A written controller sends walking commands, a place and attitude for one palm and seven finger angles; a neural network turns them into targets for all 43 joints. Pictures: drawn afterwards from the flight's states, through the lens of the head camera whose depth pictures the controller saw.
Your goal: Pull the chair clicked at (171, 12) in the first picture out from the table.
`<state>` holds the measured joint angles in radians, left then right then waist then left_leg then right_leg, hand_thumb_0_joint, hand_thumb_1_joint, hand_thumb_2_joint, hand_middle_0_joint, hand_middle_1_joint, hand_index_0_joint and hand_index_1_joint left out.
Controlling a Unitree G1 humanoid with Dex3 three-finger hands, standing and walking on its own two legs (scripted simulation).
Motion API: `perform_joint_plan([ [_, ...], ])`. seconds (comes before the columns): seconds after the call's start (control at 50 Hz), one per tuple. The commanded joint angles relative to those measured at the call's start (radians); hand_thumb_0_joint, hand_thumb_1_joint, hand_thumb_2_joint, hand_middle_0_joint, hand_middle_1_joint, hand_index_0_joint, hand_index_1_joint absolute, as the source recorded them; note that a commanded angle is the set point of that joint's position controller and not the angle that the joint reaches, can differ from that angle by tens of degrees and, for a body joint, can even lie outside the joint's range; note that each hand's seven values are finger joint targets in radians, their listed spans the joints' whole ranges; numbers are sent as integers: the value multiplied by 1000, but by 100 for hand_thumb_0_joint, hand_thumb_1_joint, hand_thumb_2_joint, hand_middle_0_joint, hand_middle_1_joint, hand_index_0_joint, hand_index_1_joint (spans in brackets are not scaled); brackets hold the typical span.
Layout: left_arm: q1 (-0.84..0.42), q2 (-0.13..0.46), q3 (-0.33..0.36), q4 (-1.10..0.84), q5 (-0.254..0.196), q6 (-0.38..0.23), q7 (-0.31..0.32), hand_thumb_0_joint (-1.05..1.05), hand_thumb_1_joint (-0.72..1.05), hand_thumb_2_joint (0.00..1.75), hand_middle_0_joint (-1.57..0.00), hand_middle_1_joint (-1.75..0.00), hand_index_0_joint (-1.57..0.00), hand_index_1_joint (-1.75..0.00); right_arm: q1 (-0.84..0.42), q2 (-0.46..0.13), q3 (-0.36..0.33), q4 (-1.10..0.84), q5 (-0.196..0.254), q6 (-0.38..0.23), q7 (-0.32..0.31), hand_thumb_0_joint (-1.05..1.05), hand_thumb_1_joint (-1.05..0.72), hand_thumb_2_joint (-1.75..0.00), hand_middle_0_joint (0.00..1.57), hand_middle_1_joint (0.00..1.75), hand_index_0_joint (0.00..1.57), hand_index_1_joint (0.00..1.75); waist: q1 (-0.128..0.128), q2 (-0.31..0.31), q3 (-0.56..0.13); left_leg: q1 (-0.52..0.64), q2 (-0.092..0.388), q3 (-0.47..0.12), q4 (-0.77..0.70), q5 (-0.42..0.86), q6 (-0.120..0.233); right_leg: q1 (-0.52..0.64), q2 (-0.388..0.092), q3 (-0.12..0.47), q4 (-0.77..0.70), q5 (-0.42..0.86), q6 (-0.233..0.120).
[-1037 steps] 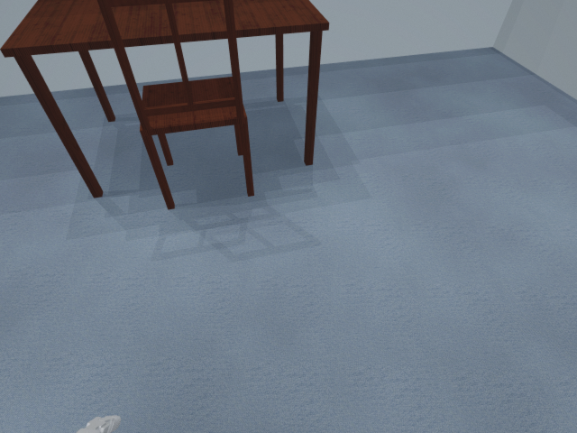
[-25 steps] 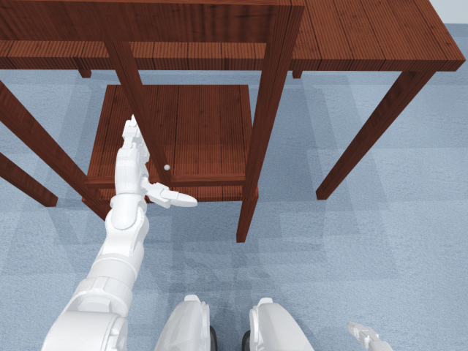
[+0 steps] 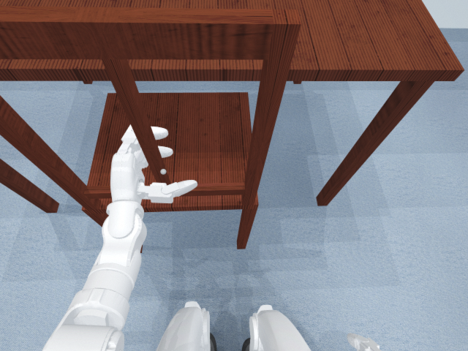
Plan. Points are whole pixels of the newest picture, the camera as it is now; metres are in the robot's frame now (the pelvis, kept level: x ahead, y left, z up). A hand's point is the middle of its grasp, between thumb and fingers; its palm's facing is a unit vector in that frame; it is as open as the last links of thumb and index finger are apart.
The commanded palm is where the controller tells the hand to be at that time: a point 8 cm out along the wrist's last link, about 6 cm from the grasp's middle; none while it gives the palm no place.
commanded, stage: hook a spindle and tug to test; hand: left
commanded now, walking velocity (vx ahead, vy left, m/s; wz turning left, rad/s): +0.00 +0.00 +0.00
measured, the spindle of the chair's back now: (147, 142) +0.45 +0.14 +0.05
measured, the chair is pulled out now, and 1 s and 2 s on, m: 0.00 0.05 0.14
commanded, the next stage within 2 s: step backward, pulling the chair out in 0.90 s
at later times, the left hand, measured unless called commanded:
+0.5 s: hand (165, 176) +0.40 +0.11 +0.02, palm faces +0.03 -1.00 +0.00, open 5.4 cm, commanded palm +0.36 +0.16 +0.02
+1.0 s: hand (164, 193) +0.37 +0.11 +0.02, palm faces +0.02 -1.00 -0.01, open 5.4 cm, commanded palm +0.35 +0.16 +0.02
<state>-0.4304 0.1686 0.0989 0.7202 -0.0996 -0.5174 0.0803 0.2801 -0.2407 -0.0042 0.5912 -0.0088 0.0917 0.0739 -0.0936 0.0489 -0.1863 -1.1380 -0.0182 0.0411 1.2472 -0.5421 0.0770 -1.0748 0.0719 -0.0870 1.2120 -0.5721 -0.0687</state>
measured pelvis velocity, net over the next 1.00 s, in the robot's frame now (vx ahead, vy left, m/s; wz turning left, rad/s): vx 0.00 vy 0.00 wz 0.02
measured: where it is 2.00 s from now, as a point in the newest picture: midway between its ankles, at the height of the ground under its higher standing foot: outside the picture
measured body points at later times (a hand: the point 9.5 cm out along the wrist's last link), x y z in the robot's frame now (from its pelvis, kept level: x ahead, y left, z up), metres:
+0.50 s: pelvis +0.01 +0.00 +0.00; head +0.13 +0.01 +0.44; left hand +0.40 +0.17 +0.02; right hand +0.11 -0.25 -0.12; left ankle +0.02 +0.07 -0.63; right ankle +0.00 -0.08 -0.63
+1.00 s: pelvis +0.00 +0.00 +0.00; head +0.11 +0.01 +0.43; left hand +0.36 +0.17 +0.02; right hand +0.13 -0.24 -0.12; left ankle +0.02 +0.07 -0.63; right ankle +0.00 -0.08 -0.63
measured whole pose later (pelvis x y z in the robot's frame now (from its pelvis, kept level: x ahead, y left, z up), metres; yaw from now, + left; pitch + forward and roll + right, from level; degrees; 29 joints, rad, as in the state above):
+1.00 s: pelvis +0.00 +0.00 +0.00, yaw +1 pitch +24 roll -3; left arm -0.30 0.12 0.01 0.55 -0.09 -0.50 0.08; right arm 0.20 -0.24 0.00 0.56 0.00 0.10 0.06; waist -0.05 0.05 -0.18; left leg -1.14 -0.03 0.03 1.27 -0.55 0.08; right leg -1.07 0.06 -0.10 1.24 -0.58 -0.07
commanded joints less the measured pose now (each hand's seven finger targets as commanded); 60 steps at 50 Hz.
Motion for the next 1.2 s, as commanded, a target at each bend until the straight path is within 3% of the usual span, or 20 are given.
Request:
perform_joint_plan([
  [0.0,-238,40,-50,-228,15,-77,-30,0,40,68,-50,-145,-50,-145,64,-149,-61,-92,4,-29,-8,0,-90,-90,20,30,20,30,-21,6,-418,393,22,-114,-114,435,-49,173,-23,87,-147,432,38],
  [0.14,-241,70,-28,-237,27,-74,-19,0,79,85,-50,-145,-50,-145,64,-153,-62,-94,1,-25,-11,0,-90,-90,20,30,20,30,-17,-8,-430,396,21,-121,-108,453,-48,171,-23,84,-134,440,37],
  [0.16,-251,32,-63,-246,28,-73,-22,0,84,88,-50,-145,-50,-145,57,-147,-61,-96,1,-24,-9,0,-90,-90,20,30,20,30,-24,4,-437,402,19,-118,-106,461,-47,171,-25,85,-134,453,40],
  [0.18,-252,50,-42,-245,26,-71,-19,0,90,90,-50,-145,-50,-145,58,-149,-63,-92,1,-24,-9,0,-90,-90,20,30,20,30,-20,9,-435,403,21,-119,-106,457,-49,166,-25,82,-133,446,39],
  [0.24,-211,55,-33,-248,21,-61,-19,0,90,90,-50,-145,-50,-145,56,-148,-61,-102,2,-21,-9,0,-90,-90,20,30,20,30,-12,-21,-444,393,18,-116,-110,471,-46,202,-24,84,-135,469,38],
  [0.5,4,56,-35,-381,-3,-55,-37,0,90,90,-50,-145,-50,-145,29,-133,-55,-142,9,-24,-6,0,-90,-90,20,30,20,30,33,-14,-436,387,17,-98,-134,500,-49,285,-27,94,-146,536,38],
  [0.6,53,8,-89,-409,1,-60,-30,0,90,90,-50,-145,-50,-145,21,-129,-56,-143,8,-30,-3,0,-90,-90,20,30,20,30,16,-25,-389,402,24,-107,-136,510,-51,239,-27,83,-148,514,38],
  [0.68,-2,11,-92,-392,15,-69,-18,0,90,90,-50,-145,-50,-145,12,-136,-58,-130,4,-32,-8,0,-90,-90,20,30,20,30,-4,-32,-357,385,25,-119,-124,453,-52,177,-26,79,-139,446,38],
  [0.8,-50,-5,-113,-386,33,-58,-15,0,90,90,-50,-145,-50,-145,-1,-142,-61,-126,3,-31,-15,0,-90,-90,20,30,20,30,2,19,-405,431,25,-139,-119,431,-60,119,-29,66,-124,376,32],
  [0.9,-130,1,-115,-354,39,-28,-16,0,90,90,-50,-145,-50,-145,-8,-146,-58,-125,8,-21,-26,0,-90,-90,20,30,20,30,-15,-23,-390,399,21,-145,-121,369,-53,116,-29,66,-133,335,36],
  [0.94,-114,19,-95,-346,36,-22,-15,0,90,90,-50,-145,-50,-145,-11,-148,-56,-130,9,-21,-29,0,-90,-90,20,30,20,30,-5,-29,-396,390,18,-139,-119,357,-49,129,-28,71,-138,327,33],
  [0.98,-155,-47,-160,-345,37,-17,-19,0,90,90,-50,-145,-50,-145,-15,-138,-53,-133,10,-22,-29,0,-90,-90,20,30,20,30,-21,-22,-386,395,17,-141,-124,339,-47,119,-30,68,-146,311,35],
  [1.0,-299,329,46,-550,81,79,42,0,90,90,-50,-145,-50,-145,76,-147,-63,-207,65,59,-67,0,-90,-90,20,30,20,30,34,8,-626,645,40,-121,-327,333,-28,569,-105,213,-367,336,71],
  [1.02,-274,241,-13,-577,73,126,57,0,90,90,-50,-145,-50,-145,70,-120,-55,-231,79,72,-94,0,-90,-90,20,30,20,30,15,63,-588,713,20,-96,-365,385,-22,654,-108,216,-421,493,85],
  [1.04,-246,233,-17,-562,66,156,64,0,90,90,-50,-145,-50,-145,75,-123,-48,-236,80,76,-110,0,-90,-90,20,30,20,30,12,22,-564,705,23,-104,-379,418,-21,667,-110,199,-422,585,90],
  [1.06,-145,191,-42,-467,69,198,61,0,90,90,-50,-145,-50,-145,30,-115,-31,-230,80,90,-119,0,-90,-90,20,30,20,30,18,39,-493,673,36,-116,-406,427,-21,648,-114,193,-420,599,92],
  [1.1,-51,129,-90,-304,67,267,56,0,90,90,-50,-145,-50,-145,-3,-112,-15,-200,83,115,-138,0,-90,-90,20,30,20,30,19,-10,-313,606,61,-132,-468,389,-7,646,-125,193,-470,583,111],
  [1.12,-64,116,-109,-257,60,286,54,0,90,90,-50,-145,-50,-145,-6,-116,-10,-191,91,121,-142,0,-90,-90,20,30,20,30,23,-79,-235,577,76,-136,-506,312,-6,666,-142,208,-521,513,128],
  [1.16,-121,133,-100,-179,62,294,59,0,90,90,-50,-145,-50,-145,-5,-134,-8,-164,85,114,-161,0,-90,-90,20,30,20,30,23,-68,-150,609,89,-155,-583,349,-5,684,-145,188,-563,556,122],
  [1.18,-146,141,-92,-138,59,291,58,0,90,90,-50,-145,-50,-145,1,-141,-10,-149,81,109,-170,0,-90,-90,20,30,20,30,28,-46,-149,653,102,-165,-609,422,-2,689,-142,179,-570,599,122],
])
